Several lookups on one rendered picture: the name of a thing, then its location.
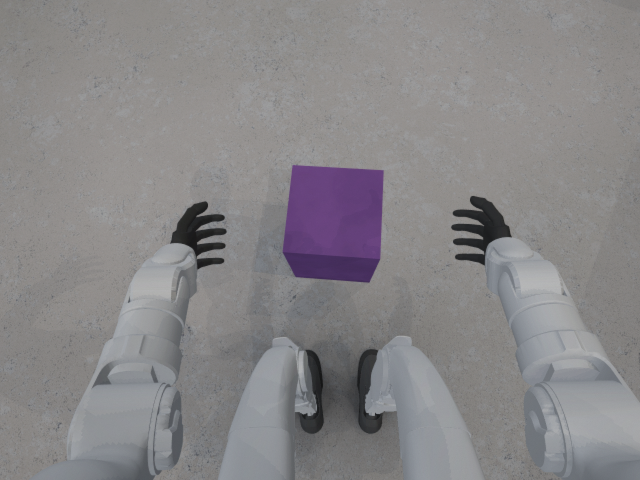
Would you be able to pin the left robot shin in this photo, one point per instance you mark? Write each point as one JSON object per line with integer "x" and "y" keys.
{"x": 303, "y": 404}

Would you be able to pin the left robot forearm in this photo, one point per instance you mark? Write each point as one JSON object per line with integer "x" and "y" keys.
{"x": 145, "y": 344}

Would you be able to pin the robot right upper arm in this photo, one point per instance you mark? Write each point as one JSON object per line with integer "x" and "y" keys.
{"x": 583, "y": 430}

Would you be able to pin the left robot hand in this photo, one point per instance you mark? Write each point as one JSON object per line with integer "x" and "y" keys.
{"x": 186, "y": 233}

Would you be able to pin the right robot forearm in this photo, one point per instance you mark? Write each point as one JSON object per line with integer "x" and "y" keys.
{"x": 553, "y": 342}

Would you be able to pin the left robot thigh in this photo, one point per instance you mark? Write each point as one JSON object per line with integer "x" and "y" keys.
{"x": 261, "y": 439}

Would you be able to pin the carton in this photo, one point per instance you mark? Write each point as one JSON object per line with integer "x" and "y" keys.
{"x": 333, "y": 224}

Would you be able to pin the robot left upper arm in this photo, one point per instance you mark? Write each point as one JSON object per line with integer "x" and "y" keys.
{"x": 123, "y": 432}

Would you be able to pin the right robot hand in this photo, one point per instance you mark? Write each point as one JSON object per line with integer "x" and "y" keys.
{"x": 494, "y": 228}

